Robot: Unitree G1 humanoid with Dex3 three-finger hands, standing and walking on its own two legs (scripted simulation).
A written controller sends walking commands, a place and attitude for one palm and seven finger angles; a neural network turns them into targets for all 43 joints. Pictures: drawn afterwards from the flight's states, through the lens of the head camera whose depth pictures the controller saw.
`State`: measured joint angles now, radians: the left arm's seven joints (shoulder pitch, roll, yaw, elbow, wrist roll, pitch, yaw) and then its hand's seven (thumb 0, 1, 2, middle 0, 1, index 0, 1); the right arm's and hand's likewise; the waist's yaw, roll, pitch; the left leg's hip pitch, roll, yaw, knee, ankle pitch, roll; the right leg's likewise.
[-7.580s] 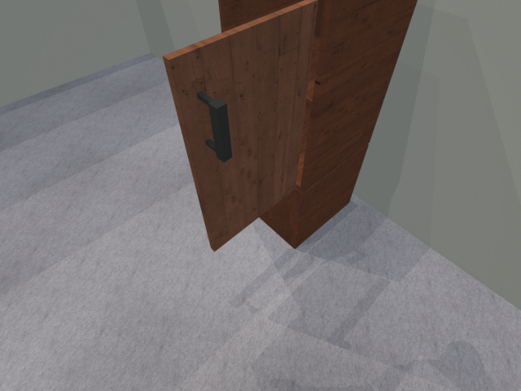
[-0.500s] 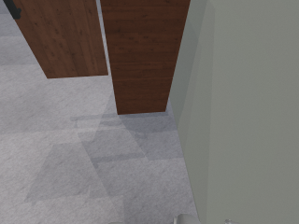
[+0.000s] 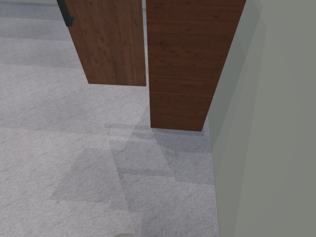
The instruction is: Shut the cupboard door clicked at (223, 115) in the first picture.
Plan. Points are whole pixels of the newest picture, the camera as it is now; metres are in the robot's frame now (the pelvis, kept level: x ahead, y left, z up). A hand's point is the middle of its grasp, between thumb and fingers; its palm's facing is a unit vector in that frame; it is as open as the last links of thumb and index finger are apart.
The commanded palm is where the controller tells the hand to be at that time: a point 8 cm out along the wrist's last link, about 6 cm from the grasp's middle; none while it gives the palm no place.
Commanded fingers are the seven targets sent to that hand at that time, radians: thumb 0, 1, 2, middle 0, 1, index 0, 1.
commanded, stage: take the last steps up to it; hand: left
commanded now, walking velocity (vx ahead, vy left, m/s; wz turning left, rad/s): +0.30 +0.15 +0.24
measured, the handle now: (66, 8) +0.92 +0.46 +0.11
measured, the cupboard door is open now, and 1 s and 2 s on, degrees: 92 92 92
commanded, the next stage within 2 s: come to a stop and stand still in 1.16 s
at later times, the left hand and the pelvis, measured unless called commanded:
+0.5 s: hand (95, 210) +0.20 +0.21 -0.16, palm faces +0.11 -0.97 -0.23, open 7.3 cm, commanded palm none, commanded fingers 0.00 0.90 0.90 -0.20 -0.30 -0.20 -0.30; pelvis +0.12 +0.02 -0.01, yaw +6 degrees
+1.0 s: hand (67, 199) +0.23 +0.31 -0.18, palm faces +0.19 -0.96 -0.19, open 7.3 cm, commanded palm none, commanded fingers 0.00 0.90 0.90 -0.20 -0.30 -0.20 -0.30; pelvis +0.29 +0.13 -0.01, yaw +7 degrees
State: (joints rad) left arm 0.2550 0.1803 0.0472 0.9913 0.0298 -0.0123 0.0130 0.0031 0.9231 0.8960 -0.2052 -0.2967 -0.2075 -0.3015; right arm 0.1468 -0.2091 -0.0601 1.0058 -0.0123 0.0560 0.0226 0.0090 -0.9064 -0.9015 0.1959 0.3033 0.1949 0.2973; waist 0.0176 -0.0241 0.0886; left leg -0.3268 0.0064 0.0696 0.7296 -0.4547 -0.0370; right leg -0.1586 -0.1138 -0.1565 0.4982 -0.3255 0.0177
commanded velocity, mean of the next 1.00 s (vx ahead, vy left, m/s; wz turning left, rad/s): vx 0.29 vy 0.14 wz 0.06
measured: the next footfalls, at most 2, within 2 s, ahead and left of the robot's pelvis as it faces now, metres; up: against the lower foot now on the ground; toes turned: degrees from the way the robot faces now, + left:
left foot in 0.06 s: +0.05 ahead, +0.12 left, +0.00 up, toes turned +6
right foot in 0.44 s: +0.21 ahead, -0.09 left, +0.00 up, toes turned -4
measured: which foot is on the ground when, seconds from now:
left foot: up 0.00-0.04, down 0.06-0.44, up 0.46-0.84, down 0.86-1.00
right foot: down 0.00-0.06, up 0.08-0.42, down 0.44-0.86, up 0.88-1.00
